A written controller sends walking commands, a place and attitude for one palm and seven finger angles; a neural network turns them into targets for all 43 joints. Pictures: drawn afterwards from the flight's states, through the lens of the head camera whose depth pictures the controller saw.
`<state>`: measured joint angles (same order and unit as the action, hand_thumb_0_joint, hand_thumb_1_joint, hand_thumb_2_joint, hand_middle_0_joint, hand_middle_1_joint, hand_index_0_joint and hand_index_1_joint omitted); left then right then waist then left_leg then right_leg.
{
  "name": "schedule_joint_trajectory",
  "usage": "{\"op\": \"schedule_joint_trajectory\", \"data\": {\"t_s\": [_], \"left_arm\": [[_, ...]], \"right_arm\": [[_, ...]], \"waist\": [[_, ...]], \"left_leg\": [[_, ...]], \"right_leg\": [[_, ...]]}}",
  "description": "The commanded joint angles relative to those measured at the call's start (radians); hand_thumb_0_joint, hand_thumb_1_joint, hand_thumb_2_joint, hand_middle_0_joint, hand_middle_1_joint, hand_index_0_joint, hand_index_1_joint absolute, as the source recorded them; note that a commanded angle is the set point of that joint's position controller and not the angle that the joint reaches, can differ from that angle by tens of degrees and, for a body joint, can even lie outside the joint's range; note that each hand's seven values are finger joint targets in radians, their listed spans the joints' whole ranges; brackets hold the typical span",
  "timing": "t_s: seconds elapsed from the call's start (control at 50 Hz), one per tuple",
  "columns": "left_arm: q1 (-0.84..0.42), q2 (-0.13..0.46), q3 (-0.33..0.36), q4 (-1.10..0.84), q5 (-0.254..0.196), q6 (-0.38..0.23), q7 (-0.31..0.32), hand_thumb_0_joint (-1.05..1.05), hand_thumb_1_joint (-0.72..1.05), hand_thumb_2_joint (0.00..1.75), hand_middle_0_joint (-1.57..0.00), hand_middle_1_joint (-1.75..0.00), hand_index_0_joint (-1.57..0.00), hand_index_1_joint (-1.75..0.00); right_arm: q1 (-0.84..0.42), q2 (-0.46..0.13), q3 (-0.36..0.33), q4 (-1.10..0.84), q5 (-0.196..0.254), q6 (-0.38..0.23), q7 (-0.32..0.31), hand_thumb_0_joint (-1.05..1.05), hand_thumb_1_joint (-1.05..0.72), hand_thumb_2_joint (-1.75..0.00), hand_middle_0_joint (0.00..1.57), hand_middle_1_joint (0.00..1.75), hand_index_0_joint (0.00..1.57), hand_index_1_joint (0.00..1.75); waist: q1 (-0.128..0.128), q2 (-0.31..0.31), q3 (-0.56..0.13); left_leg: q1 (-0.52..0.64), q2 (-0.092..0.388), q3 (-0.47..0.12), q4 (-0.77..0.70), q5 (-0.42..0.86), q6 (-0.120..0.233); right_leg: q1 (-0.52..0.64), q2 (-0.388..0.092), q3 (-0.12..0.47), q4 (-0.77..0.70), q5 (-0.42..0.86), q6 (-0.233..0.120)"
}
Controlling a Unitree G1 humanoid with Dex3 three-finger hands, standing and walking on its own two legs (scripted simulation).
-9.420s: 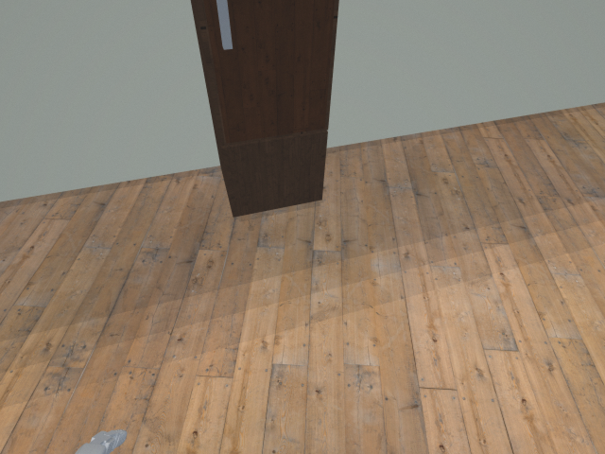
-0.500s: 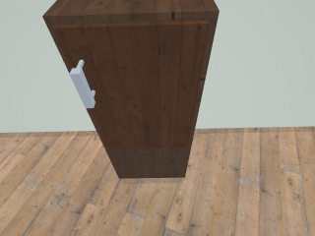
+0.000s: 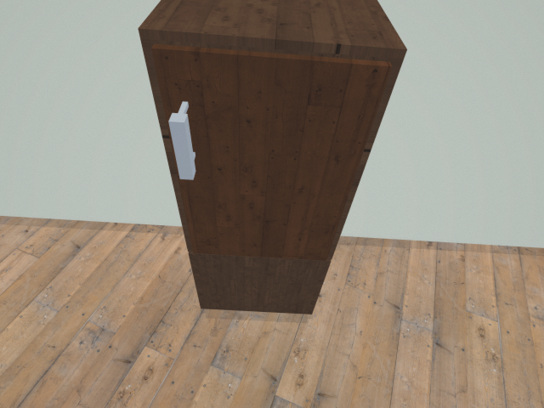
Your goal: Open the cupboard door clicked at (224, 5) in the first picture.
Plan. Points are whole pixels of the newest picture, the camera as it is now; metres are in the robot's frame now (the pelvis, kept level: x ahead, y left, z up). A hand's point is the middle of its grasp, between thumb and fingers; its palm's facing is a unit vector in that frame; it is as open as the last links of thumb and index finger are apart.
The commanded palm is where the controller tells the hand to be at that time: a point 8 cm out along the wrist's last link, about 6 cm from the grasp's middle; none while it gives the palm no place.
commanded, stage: come to a stop and stand still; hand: left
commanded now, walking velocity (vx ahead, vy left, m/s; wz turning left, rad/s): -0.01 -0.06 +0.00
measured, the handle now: (186, 140) +0.55 +0.20 +0.08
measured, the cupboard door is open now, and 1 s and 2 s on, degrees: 0 0 0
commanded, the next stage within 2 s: look again from close up in 0.80 s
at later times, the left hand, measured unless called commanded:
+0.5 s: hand out of the picture +0.02 +0.13 -0.18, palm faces +0.01 -0.97 -0.23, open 7.3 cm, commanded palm none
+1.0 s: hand out of the picture +0.02 +0.12 -0.18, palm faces +0.02 -0.98 -0.19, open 7.4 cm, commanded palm none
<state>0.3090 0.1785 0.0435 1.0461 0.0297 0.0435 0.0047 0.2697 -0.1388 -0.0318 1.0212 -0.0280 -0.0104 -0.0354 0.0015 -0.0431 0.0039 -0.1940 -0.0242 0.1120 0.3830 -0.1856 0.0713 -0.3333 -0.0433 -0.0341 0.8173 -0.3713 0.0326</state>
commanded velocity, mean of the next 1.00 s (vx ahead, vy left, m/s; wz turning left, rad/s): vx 0.00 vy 0.00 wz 0.00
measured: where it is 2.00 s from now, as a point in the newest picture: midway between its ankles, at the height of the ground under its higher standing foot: outside the picture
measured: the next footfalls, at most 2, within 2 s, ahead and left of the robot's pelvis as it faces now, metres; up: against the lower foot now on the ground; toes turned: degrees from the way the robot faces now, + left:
right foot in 0.14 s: +0.01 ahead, -0.13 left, +0.00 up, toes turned -3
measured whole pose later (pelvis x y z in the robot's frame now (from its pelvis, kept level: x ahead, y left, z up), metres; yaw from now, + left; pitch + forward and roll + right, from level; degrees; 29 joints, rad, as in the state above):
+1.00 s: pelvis +0.03 -0.05 -0.01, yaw +0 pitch -1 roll +1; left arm 0.30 0.16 -0.01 1.10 0.02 -0.03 0.03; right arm 0.22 -0.16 0.01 1.13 -0.01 -0.02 -0.04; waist 0.01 -0.02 0.02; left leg -0.18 0.04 0.09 0.46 -0.26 -0.02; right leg -0.11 0.03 -0.06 0.45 -0.33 -0.06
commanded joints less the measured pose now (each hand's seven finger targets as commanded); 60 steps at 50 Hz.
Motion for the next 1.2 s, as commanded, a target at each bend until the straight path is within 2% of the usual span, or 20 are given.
{"op": "schedule_joint_trajectory", "data": {"t_s": [0.0,0.04,0.08,0.1,0.12,0.14,0.16,0.18,0.2,0.24,0.26,0.3,0.34,0.38,0.52,0.74,0.78,0.94,1.1,1.18], "left_arm": [[-0.039,0.01,-0.009,-0.058,-0.006,-0.024,0.004,0.0,0.9,0.9,-0.2,-0.3,-0.2,-0.3],[0.02,0.003,-0.01,-0.029,-0.009,-0.024,0.008,0.0,0.9,0.9,-0.2,-0.3,-0.2,-0.3],[0.083,0.01,-0.01,0.005,-0.011,-0.033,0.016,0.0,0.9,0.9,-0.2,-0.3,-0.2,-0.3],[0.159,0.06,-0.028,0.051,0.007,-0.064,0.062,0.0,0.9,0.9,-0.2,-0.3,-0.2,-0.3],[0.086,0.089,-0.037,0.005,-0.008,-0.074,0.054,0.0,0.9,0.9,-0.2,-0.3,-0.2,-0.3],[0.025,0.099,-0.036,-0.022,-0.008,-0.072,0.048,0.0,0.9,0.9,-0.2,-0.3,-0.2,-0.3],[0.025,0.107,-0.031,-0.023,-0.01,-0.083,0.044,0.0,0.9,0.9,-0.2,-0.3,-0.2,-0.3],[0.026,0.091,-0.032,-0.022,-0.013,-0.092,0.044,0.0,0.9,0.9,-0.2,-0.3,-0.2,-0.3],[0.024,0.078,-0.033,-0.023,-0.016,-0.094,0.043,0.0,0.9,0.9,-0.2,-0.3,-0.2,-0.3],[0.025,0.058,-0.04,-0.016,-0.018,-0.091,0.041,0.0,0.9,0.9,-0.2,-0.3,-0.2,-0.3],[0.031,0.05,-0.041,-0.01,-0.015,-0.093,0.042,0.0,0.9,0.9,-0.2,-0.3,-0.2,-0.3],[0.046,0.047,-0.041,-0.001,-0.017,-0.091,0.042,0.0,0.9,0.9,-0.2,-0.3,-0.2,-0.3],[0.057,0.048,-0.042,0.011,-0.02,-0.09,0.043,0.0,0.9,0.9,-0.2,-0.3,-0.2,-0.3],[0.065,0.053,-0.041,0.015,-0.02,-0.092,0.044,0.0,0.9,0.9,-0.2,-0.3,-0.2,-0.3],[0.074,0.07,-0.037,0.022,-0.019,-0.089,0.045,0.0,0.9,0.9,-0.2,-0.3,-0.2,-0.3],[0.067,0.095,-0.028,0.025,-0.017,-0.086,0.042,0.0,0.9,0.9,-0.2,-0.3,-0.2,-0.3],[0.069,0.1,-0.026,0.025,-0.016,-0.086,0.042,0.0,0.9,0.9,-0.2,-0.3,-0.2,-0.3],[0.048,0.103,-0.026,0.03,-0.016,-0.081,0.037,0.0,0.9,0.9,-0.2,-0.3,-0.2,-0.3],[0.035,0.118,-0.024,0.028,-0.015,-0.081,0.035,0.0,0.9,0.9,-0.2,-0.3,-0.2,-0.3],[0.023,0.122,-0.022,0.027,-0.015,-0.079,0.034,0.0,0.9,0.9,-0.2,-0.3,-0.2,-0.3]], "right_arm": [[0.102,-0.154,-0.029,0.005,-0.003,-0.006,-0.012,0.0,-0.9,-0.9,0.2,0.3,0.2,0.3],[0.086,-0.158,-0.028,0.018,0.001,-0.002,-0.011,0.0,-0.9,-0.9,0.2,0.3,0.2,0.3],[0.071,-0.136,-0.022,0.031,0.013,-0.003,-0.009,0.0,-0.9,-0.9,0.2,0.3,0.2,0.3],[-0.049,-0.168,-0.008,-0.035,0.029,-0.018,0.007,0.0,-0.9,-0.9,0.2,0.3,0.2,0.3],[-0.011,-0.097,0.005,-0.054,0.016,-0.002,0.028,0.0,-0.9,-0.9,0.2,0.3,0.2,0.3],[0.032,-0.083,0.004,-0.039,0.005,0.003,0.033,0.0,-0.9,-0.9,0.2,0.3,0.2,0.3],[0.08,-0.071,0.01,-0.013,-0.001,0.004,0.039,0.0,-0.9,-0.9,0.2,0.3,0.2,0.3],[0.104,-0.072,0.014,-0.005,0.0,-0.001,0.038,0.0,-0.9,-0.9,0.2,0.3,0.2,0.3],[0.123,-0.072,0.016,-0.002,0.002,-0.006,0.035,0.0,-0.9,-0.9,0.2,0.3,0.2,0.3],[0.117,-0.075,0.021,0.006,0.004,-0.012,0.029,0.0,-0.9,-0.9,0.2,0.3,0.2,0.3],[0.113,-0.064,0.025,0.012,0.005,-0.016,0.027,0.0,-0.9,-0.9,0.2,0.3,0.2,0.3],[0.11,-0.071,0.031,0.019,0.008,-0.021,0.021,0.0,-0.9,-0.9,0.2,0.3,0.2,0.3],[0.114,-0.072,0.034,0.032,0.011,-0.025,0.016,0.0,-0.9,-0.9,0.2,0.3,0.2,0.3],[0.116,-0.066,0.038,0.046,0.012,-0.028,0.012,0.0,-0.9,-0.9,0.2,0.3,0.2,0.3],[0.088,-0.068,0.037,0.076,0.014,-0.024,0.007,0.0,-0.9,-0.9,0.2,0.3,0.2,0.3],[0.04,-0.088,0.031,0.082,0.016,-0.021,0.001,0.0,-0.9,-0.9,0.2,0.3,0.2,0.3],[0.029,-0.095,0.029,0.081,0.017,-0.021,0.0,0.0,-0.9,-0.9,0.2,0.3,0.2,0.3],[0.002,-0.115,0.026,0.08,0.016,-0.019,-0.002,0.0,-0.9,-0.9,0.2,0.3,0.2,0.3],[-0.015,-0.137,0.023,0.08,0.015,-0.021,-0.001,0.0,-0.9,-0.9,0.2,0.3,0.2,0.3],[-0.02,-0.14,0.023,0.083,0.015,-0.021,0.0,0.0,-0.9,-0.9,0.2,0.3,0.2,0.3]], "waist": [[-0.051,0.141,0.032],[-0.025,0.149,0.019],[0.008,0.107,0.0],[0.055,-0.016,0.094],[-0.007,-0.073,0.102],[-0.045,0.018,0.116],[-0.049,0.064,0.04],[-0.059,0.044,0.016],[-0.058,0.017,-0.006],[-0.045,0.024,0.033],[-0.036,0.052,0.056],[-0.021,0.054,0.071],[-0.015,0.019,0.069],[-0.012,0.018,0.056],[-0.004,0.001,0.046],[-0.002,0.052,0.018],[0.0,0.041,0.018],[0.0,0.051,0.046],[0.003,0.032,0.024],[0.005,0.033,0.043]], "left_leg": [[0.11,0.304,-0.295,-0.175,-0.01,0.099],[0.06,0.283,-0.27,-0.145,0.012,0.079],[-0.018,0.231,-0.218,-0.074,0.0,0.026],[-0.076,0.173,-0.108,0.127,0.051,-0.031],[-0.112,0.098,-0.081,0.161,-0.204,-0.058],[-0.07,0.073,-0.073,0.162,-0.179,-0.063],[-0.035,0.077,-0.063,0.171,-0.158,-0.059],[-0.034,0.085,-0.083,0.171,-0.106,-0.049],[-0.035,0.093,-0.095,0.153,-0.084,-0.042],[-0.052,0.106,-0.11,0.114,-0.071,-0.035],[-0.063,0.111,-0.118,0.094,-0.032,-0.032],[-0.078,0.121,-0.125,0.077,0.009,-0.028],[-0.075,0.124,-0.121,0.072,0.041,-0.029],[-0.058,0.124,-0.115,0.069,0.094,-0.032],[-0.02,0.124,-0.099,0.062,0.098,-0.041],[0.028,0.132,-0.085,0.053,0.133,-0.048],[0.029,0.132,-0.083,0.056,0.138,-0.048],[0.04,0.142,-0.094,0.027,0.116,-0.047],[0.055,0.146,-0.102,0.013,0.128,-0.044],[0.046,0.147,-0.106,-0.001,0.116,-0.042]], "right_leg": [[-0.056,-0.008,0.003,-0.174,-0.078,-0.011],[0.044,0.004,-0.004,-0.271,-0.018,-0.02],[0.195,-0.005,0.009,-0.463,0.154,-0.023],[0.098,-0.062,0.08,-0.504,0.271,-0.041],[-0.001,-0.119,0.172,-0.576,-0.127,-0.088],[-0.07,-0.126,0.171,-0.551,-0.232,-0.118],[-0.04,-0.114,0.141,-0.515,-0.206,-0.128],[-0.01,-0.09,0.137,-0.487,-0.117,-0.126],[0.019,-0.081,0.126,-0.464,-0.07,-0.123],[0.016,-0.064,0.109,-0.439,-0.035,-0.115],[0.027,-0.057,0.098,-0.424,0.03,-0.109],[0.058,-0.047,0.091,-0.403,0.104,-0.1],[0.086,-0.049,0.087,-0.398,0.178,-0.095],[0.115,-0.054,0.087,-0.387,0.284,-0.092],[0.138,-0.07,0.093,-0.402,0.382,-0.086],[0.171,-0.077,0.104,-0.419,0.48,-0.086],[0.178,-0.076,0.104,-0.422,0.505,-0.081],[0.151,-0.071,0.101,-0.446,0.413,-0.083],[0.164,-0.073,0.101,-0.45,0.413,-0.083],[0.157,-0.071,0.1,-0.459,0.379,-0.083]]}}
